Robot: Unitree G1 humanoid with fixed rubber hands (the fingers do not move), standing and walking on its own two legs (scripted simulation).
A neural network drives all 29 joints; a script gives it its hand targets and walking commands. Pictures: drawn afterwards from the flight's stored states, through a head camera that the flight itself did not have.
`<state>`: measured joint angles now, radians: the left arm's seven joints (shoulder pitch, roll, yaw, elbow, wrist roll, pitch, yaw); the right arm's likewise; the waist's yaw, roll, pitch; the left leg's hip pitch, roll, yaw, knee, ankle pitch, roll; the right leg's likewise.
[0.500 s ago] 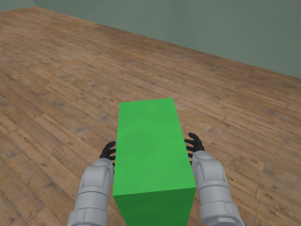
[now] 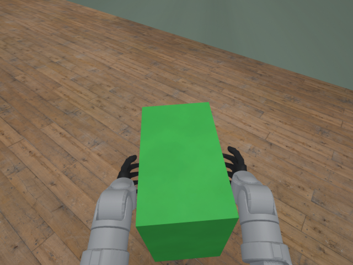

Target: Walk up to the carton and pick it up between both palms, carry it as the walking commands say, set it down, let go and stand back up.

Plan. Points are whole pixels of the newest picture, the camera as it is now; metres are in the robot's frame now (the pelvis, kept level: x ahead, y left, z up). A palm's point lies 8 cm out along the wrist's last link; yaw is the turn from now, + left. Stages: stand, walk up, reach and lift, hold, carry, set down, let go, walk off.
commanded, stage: carry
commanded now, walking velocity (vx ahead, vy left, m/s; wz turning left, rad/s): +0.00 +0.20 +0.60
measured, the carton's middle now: (181, 182) +0.34 -0.02 +0.00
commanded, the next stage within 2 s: none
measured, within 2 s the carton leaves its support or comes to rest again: neither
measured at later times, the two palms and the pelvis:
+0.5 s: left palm (29, 251) +0.16 +0.26 +0.06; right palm (174, 202) +0.23 +0.01 +0.09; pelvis -0.05 +0.08 -0.01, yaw +14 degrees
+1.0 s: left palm out of the picture -0.01 +0.40 +0.09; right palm out of the picture +0.12 +0.18 +0.10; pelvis -0.17 +0.18 +0.00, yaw +31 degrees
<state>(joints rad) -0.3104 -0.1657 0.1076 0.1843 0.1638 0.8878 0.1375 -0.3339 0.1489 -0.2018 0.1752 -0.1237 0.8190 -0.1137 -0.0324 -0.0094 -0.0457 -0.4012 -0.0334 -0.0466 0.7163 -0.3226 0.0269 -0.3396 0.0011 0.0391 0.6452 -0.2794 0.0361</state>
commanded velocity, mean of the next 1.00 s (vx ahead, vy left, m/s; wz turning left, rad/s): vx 0.00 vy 0.20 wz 0.59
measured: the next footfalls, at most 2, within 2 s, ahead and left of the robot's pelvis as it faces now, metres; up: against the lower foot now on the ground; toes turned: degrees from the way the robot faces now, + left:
left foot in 0.50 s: +0.02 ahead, +0.22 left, +0.00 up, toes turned +18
right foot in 0.76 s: -0.01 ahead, +0.06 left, +0.00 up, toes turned +11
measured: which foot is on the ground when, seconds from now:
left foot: down 0.00-0.28, up 0.30-0.48, down 0.50-0.78, up 0.80-1.00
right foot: down 0.00-0.50, up 0.52-0.74, down 0.76-1.00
